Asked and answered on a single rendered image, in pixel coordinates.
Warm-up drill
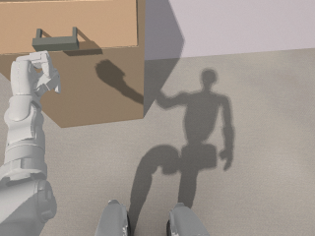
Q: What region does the robot thigh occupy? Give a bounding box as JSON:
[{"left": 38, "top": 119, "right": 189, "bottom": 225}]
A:
[
  {"left": 168, "top": 206, "right": 211, "bottom": 236},
  {"left": 94, "top": 203, "right": 128, "bottom": 236}
]

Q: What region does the handle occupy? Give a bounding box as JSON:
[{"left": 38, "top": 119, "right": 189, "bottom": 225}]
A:
[{"left": 31, "top": 27, "right": 80, "bottom": 52}]

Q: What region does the robot left hand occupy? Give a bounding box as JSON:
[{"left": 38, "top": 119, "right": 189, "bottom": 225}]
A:
[{"left": 10, "top": 50, "right": 61, "bottom": 101}]

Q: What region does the drawer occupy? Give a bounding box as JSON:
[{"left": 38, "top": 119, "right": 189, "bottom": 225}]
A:
[{"left": 0, "top": 0, "right": 138, "bottom": 54}]

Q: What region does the right robot thigh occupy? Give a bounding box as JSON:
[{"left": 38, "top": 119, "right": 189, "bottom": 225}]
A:
[{"left": 168, "top": 206, "right": 211, "bottom": 236}]

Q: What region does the left robot upper arm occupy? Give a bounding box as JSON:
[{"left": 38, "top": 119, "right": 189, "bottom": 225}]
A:
[{"left": 0, "top": 179, "right": 57, "bottom": 236}]

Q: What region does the left robot thigh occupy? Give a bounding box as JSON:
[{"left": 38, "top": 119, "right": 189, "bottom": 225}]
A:
[{"left": 94, "top": 203, "right": 128, "bottom": 236}]

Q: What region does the left robot forearm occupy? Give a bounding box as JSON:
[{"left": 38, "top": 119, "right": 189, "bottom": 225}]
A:
[{"left": 0, "top": 94, "right": 47, "bottom": 189}]

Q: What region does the cabinet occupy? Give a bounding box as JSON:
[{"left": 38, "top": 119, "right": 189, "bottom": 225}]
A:
[{"left": 0, "top": 0, "right": 146, "bottom": 129}]

